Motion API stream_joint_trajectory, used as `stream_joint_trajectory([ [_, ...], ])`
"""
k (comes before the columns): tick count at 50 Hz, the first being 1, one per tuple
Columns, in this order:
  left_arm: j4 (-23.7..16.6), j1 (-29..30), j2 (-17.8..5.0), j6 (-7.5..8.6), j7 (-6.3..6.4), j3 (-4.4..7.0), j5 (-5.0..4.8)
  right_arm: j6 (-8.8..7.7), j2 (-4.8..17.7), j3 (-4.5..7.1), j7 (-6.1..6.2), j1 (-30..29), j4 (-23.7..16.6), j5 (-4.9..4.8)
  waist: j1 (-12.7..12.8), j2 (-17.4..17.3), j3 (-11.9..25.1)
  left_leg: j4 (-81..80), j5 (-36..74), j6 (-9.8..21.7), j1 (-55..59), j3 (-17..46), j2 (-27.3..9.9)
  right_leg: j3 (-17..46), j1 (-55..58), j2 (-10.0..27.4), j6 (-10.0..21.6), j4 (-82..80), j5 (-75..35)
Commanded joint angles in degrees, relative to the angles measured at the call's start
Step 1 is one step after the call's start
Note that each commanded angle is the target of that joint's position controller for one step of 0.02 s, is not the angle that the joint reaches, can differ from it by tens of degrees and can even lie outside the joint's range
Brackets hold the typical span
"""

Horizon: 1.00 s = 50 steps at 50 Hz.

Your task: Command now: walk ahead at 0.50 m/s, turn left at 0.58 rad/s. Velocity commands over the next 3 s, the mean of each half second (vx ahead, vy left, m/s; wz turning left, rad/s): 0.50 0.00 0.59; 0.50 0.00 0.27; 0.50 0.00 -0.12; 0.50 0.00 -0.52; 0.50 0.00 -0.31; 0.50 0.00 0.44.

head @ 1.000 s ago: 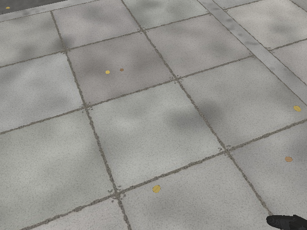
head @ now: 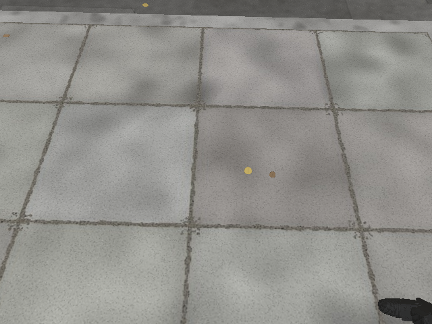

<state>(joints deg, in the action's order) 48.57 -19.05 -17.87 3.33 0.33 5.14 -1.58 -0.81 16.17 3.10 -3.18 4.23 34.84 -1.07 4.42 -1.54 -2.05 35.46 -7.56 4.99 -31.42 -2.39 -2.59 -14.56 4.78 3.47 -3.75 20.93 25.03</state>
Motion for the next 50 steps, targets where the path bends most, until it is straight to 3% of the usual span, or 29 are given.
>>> stream_joint_trajectory([
  [1, -4.76, 2.29, -8.21, 0.21, 0.68, 1.18, 1.16, 0.57, 14.75, 6.5, 1.76, 22.28, 1.6, -0.41, -14.09, -2.06, 12.81, -3.46, 0.64, 6.88, 37.02, 7.41, -0.39, 1.23, -20.26, 7.62, 4.64, 35.09, -40.61],
  [2, -8.35, -2.72, -0.46, 1.74, -0.16, -1.49, 3.1, -0.19, 20.76, 6.74, 1.82, 18.95, 0.48, -0.69, -6.23, -16.36, 18.48, -11.24, -11.6, 17.89, 52.77, 41.36, -14.21, 8.69, -44.52, -4.28, 1.45, 53.98, 9.02],
  [3, -8.54, 4.07, -5.86, 3.57, -0.83, -0.67, 0.85, -1.12, 15.21, 5.22, 1.39, 20.45, -1.09, -0.43, -11.41, -8.2, 22.76, -18.67, -18.52, 17.75, 53.69, 49.09, -16.24, 19.77, -50.13, -3.49, 2.52, 58.67, 8.64],
  [4, -10.05, 8.77, -8.07, 4.44, -1.12, -0.1, -0.97, -1.99, 12.37, 4.27, 1.21, 18.65, -0.34, 0.12, -11.44, -5.54, 14.23, -19.38, -14.42, 15.01, 47.87, 41.34, -14.88, 19.29, -53.9, -1.32, 3.83, 57.31, 2.94],
  [5, -9.91, 9.25, -7.03, 4.88, -0.69, -0.48, -0.14, -2.36, 11.06, 3.8, 1.31, 15.49, -0.48, 0.1, -8.95, -1.02, 10.03, -18.98, -8.57, 13.25, 39.81, 35.01, -12.53, 19.28, -51.48, 1.07, 4.34, 52.56, -1.96],
  [6, -9.26, 8.94, -7.13, 4.82, -0.25, -0.24, 1.41, -2.34, 9.31, 3.24, 1.49, 11.78, -1.04, 0.3, -6.54, 0.1, 7.06, -19.16, -1.57, 11.93, 32.3, 29.49, -10.32, 19.29, -47.41, 2.66, 3.95, 47.64, -4.76],
  [8, -8.9, 7.19, -7.13, 3.59, -0.33, 0.11, 2.06, -2.47, 8.09, 2.72, 1.94, 8.87, -2.28, 1.2, -3.74, -1.59, 6.06, -21.27, 6.1, 11.83, 24.72, 25.53, -8.21, 19.58, -41.37, 3.58, 3.05, 43.44, -7.63],
  [10, -8.84, 7.62, -5.54, 2.58, -0.26, -0.23, 2.54, -2.8, 8.68, 2.86, 2.53, 9.5, -1.61, 0.83, -3.3, -0.89, 5.02, -22.31, 11.24, 12.24, 20.75, 22.03, -7.05, 18.41, -40.25, 2.83, 1.41, 38.96, -10.11],
  [13, -10.5, 13.83, -3.43, 2.23, -0.3, -1.11, 2.67, -2.69, 9.98, 3.28, 3.61, 12.09, -0.08, 0.35, -5.13, -1.1, 2.75, -22.52, 11.09, 10.41, 18.46, 18.28, -4.52, 17.99, -40.63, 1.08, -0.28, 27.07, -20.59],
  [16, -11.87, 20.0, -2.34, 2.65, -1.02, -1.74, 2.06, -2.26, 10.25, 3.42, 4.11, 14.47, 1.25, -0.03, -7.55, -2.56, 1.6, -21.79, 5.45, 7.98, 16.87, 17.34, -2.64, 17.7, -36.34, -1.68, -0.35, 15.28, -29.5],
  [21, -13.38, 23.32, -4.81, 3.7, -2.09, -0.95, 1.24, -1.51, 9.78, 3.5, 4.41, 17.66, 3.29, -0.52, -8.23, -3.98, 1.2, -16.18, 1.65, 6.63, 22.8, 24.34, -5.22, 19.71, -33.27, -3.34, 1.52, 7.53, -26.89],
  [23, -12.8, 20.23, -5.93, 4.18, -2.08, -0.26, 1.09, -1.07, 9.73, 3.64, 4.54, 16.87, 3.29, -0.38, -6.38, -6.03, 1.8, -12.7, 3.98, 5.66, 24.37, 26.8, -5.62, 19.2, -29.05, -3.68, 3.18, 6.24, -21.71],
  [24, -11.57, 15.6, -6.75, 4.44, -1.78, 0.43, 1.25, -0.92, 8.65, 3.28, 4.48, 16.03, 2.98, -0.32, -3.84, -6.16, 3.71, -8.91, 6.66, 4.41, 23.68, 26.21, -3.75, 18.04, -22.41, -3.9, 4.59, 3.78, -21.96],
  [25, -10.64, 8.8, -8.8, 4.73, -1.38, 1.29, 2.14, -1.05, 5.94, 2.26, 4.25, 15.53, 2.21, 0.08, -0.53, -4.22, 9.78, 1.51, 6.45, 2.46, 19.98, 23.32, -0.74, 21.63, -10.04, 1.0, 7.46, 4.88, -21.58],
  [26, -9.84, 0.71, -13.36, 4.51, -0.88, 2.43, 3.22, -1.34, 2.57, 1.17, 4.25, 20.08, 0.9, -0.15, 0.07, 6.77, 19.07, 20.59, -7.45, -1.81, 4.07, 15.89, 6.15, 39.19, 11.15, 13.67, 14.27, 4.49, -15.64],
  [27, -7.72, -2.37, -12.82, 3.74, -1.55, 2.53, 2.03, -1.77, 3.51, 0.74, 4.41, 24.21, 0.38, -1.04, -1.23, 20.5, 22.13, 33.59, -26.95, -3.55, -9.23, 12.82, 7.18, 60.21, 17.32, 20.9, 19.52, -1.77, -0.61],
  [28, -8.39, 0.05, -7.83, 3.48, -1.63, 1.2, 1.16, -1.74, 8.37, 1.87, 4.4, 21.3, 1.75, -1.33, -0.18, 12.83, 14.02, 38.45, -23.1, -4.07, -13.6, 14.23, 3.88, 56.78, 11.02, 18.93, 17.73, -4.28, 7.66],
  [29, -8.57, 2.36, -5.65, 2.95, -1.5, 0.5, 1.44, -1.55, 9.34, 2.11, 4.33, 16.22, 1.24, -0.75, 0.15, 8.25, 8.0, 38.92, -18.52, -4.24, -13.57, 12.01, 2.08, 48.11, 3.82, 16.36, 15.6, -4.72, 4.28],
  [30, -8.35, 4.7, -4.62, 2.64, -1.52, -0.03, 1.92, -1.62, 8.59, 2.05, 4.23, 13.04, 0.47, -0.08, -0.82, 5.84, 3.79, 36.57, -15.46, -4.28, -12.22, 10.88, 0.73, 41.96, -3.23, 13.83, 15.06, -6.07, -2.4],
  [32, -7.63, 6.6, -3.09, 2.76, -1.44, -0.72, 2.49, -1.64, 6.59, 1.97, 3.71, 12.12, 0.19, -0.02, -3.18, 7.2, 1.18, 31.35, -12.06, -4.0, -7.82, 10.45, -1.62, 34.44, -10.73, 10.4, 14.63, -8.64, -11.05],
  [35, -5.98, 5.81, -4.55, 3.35, -1.44, -0.32, 1.62, -1.62, 3.84, 1.09, 3.32, 10.99, -0.12, 0.23, -3.98, 7.18, 1.08, 23.96, -9.64, -4.57, -7.02, 8.26, -2.53, 28.83, -12.52, 9.87, 16.43, -11.45, -19.15],
  [37, -5.12, 5.25, -6.21, 3.26, -1.3, 0.06, 1.2, -2.07, 2.95, 0.41, 3.02, 7.86, -0.91, 0.79, -3.38, 5.91, 0.93, 17.04, -4.32, -5.01, -7.09, 6.89, -3.42, 25.75, -12.08, 9.79, 16.87, -12.48, -23.45],
  [39, -4.37, 4.45, -7.2, 2.85, -1.2, 0.19, 0.86, -2.68, 2.2, -0.15, 2.48, 4.29, -1.47, 0.69, -2.13, 5.58, 0.54, 9.42, 1.81, -5.11, -4.97, 5.3, -3.15, 22.0, -12.33, 8.54, 15.95, -12.86, -25.84],
  [41, -3.34, 2.51, -8.06, 2.39, -1.15, 0.23, 0.45, -3.11, 2.01, -0.4, 2.0, 0.52, -2.12, 0.39, -0.67, 5.55, 0.12, 3.25, 6.22, -5.25, -1.95, 3.74, -2.02, 19.5, -12.37, 7.78, 14.99, -12.5, -26.57],
  [45, -0.94, -1.45, -9.37, 1.25, -1.1, 0.39, -0.21, -3.38, 3.33, -0.09, 1.24, -4.41, -3.97, -0.18, 0.15, 6.24, -1.05, -2.95, 5.12, -3.75, -0.43, 3.09, -0.66, 19.94, -7.33, 10.67, 13.79, -10.55, -27.83],
  [47, -0.25, -1.36, -10.27, 0.55, -0.86, 0.59, -0.37, -3.49, 4.69, 0.51, 1.07, -2.78, -3.79, -0.01, -1.95, 6.75, -0.1, -5.61, 2.26, -2.07, 3.93, 2.05, 0.62, 19.46, -5.13, 11.45, 12.63, -6.94, -34.52],
  [48, -0.2, -0.55, -10.37, 0.27, -0.68, 0.51, -0.53, -3.48, 5.99, 1.33, 1.23, 1.8, -2.46, 0.34, -5.05, 6.37, 2.56, -7.92, 2.74, -0.79, 11.38, 0.6, 2.1, 17.39, -5.64, 10.07, 11.42, -1.25, -42.79],
  [49, -0.17, -1.01, -8.99, 0.19, -0.53, -0.08, -0.2, -3.3, 8.55, 2.75, 1.68, 9.79, 0.07, 0.62, -8.71, 5.27, 7.77, -8.26, 3.23, 0.84, 23.49, 0.32, 2.65, 14.87, -8.99, 7.31, 9.83, 8.74, -46.81],
  [50, -1.9, -0.76, -5.75, 0.48, -0.39, -1.56, 1.54, -2.9, 13.01, 4.06, 2.47, 20.22, 1.79, 1.2, -12.7, -1.63, 16.24, -6.37, 5.21, 4.67, 40.32, 12.8, -8.49, 12.24, -20.61, 4.22, 7.33, 26.88, -31.74],
])
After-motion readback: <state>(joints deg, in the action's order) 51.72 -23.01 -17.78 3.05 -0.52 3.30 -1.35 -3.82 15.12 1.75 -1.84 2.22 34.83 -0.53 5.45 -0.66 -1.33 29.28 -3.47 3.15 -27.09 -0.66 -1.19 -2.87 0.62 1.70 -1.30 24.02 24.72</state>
